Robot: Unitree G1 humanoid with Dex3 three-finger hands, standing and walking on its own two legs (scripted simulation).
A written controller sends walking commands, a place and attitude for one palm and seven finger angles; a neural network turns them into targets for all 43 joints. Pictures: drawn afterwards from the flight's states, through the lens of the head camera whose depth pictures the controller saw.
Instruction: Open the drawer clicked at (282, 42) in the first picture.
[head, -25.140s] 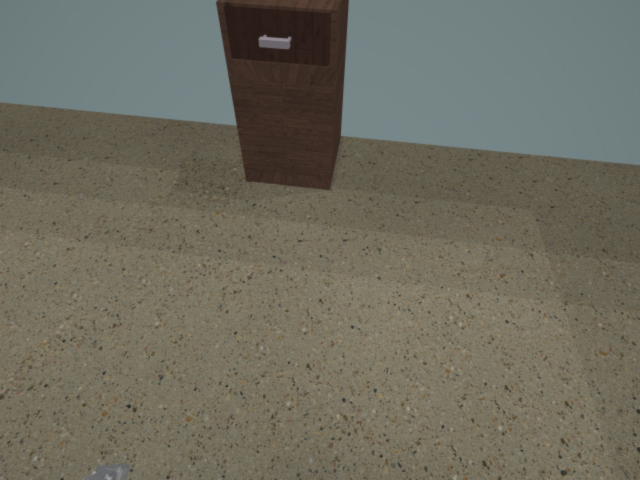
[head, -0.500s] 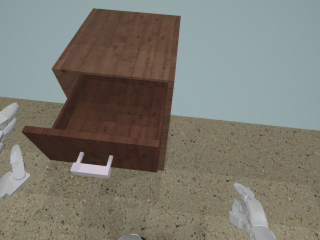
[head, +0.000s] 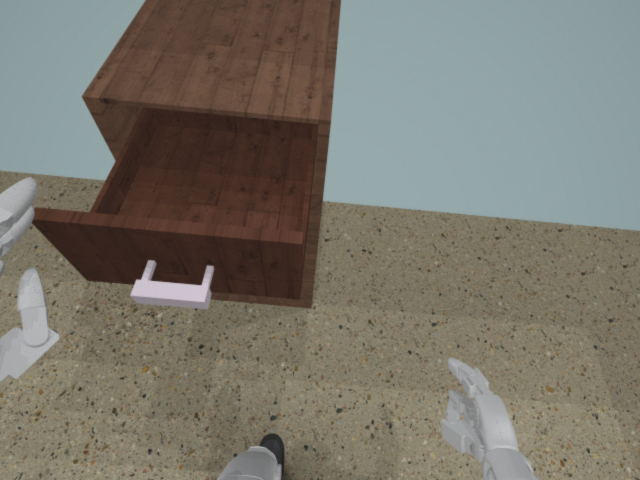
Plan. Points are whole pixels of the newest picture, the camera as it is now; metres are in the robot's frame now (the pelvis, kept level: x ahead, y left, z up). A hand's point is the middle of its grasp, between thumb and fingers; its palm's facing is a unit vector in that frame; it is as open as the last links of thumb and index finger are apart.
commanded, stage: step back with the hand held close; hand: left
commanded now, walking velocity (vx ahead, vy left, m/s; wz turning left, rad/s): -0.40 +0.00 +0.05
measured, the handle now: (176, 281) +0.37 +0.24 -0.07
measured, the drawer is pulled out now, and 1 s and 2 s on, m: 0.25 0.25 0.25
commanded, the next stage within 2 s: stop stepping back and stand still in 0.24 s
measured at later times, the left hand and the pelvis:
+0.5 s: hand out of the picture +0.07 +0.17 +0.17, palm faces +0.25 -0.79 -0.55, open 7.4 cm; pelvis -0.13 -0.06 -0.01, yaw +1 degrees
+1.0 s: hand out of the picture -0.02 +0.17 +0.17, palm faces +0.46 -0.76 -0.46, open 7.4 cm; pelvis -0.18 -0.08 +0.00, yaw +5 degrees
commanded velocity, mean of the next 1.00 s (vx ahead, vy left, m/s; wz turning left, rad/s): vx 0.01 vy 0.04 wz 0.01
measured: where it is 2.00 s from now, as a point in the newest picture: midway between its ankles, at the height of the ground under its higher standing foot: outside the picture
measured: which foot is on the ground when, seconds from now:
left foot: down 0.00-0.06, up 0.08-0.22, down 0.24-0.48, up 0.50-0.72, down 0.74-1.00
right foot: down 0.00-0.24, up 0.26-0.46, down 0.48-1.00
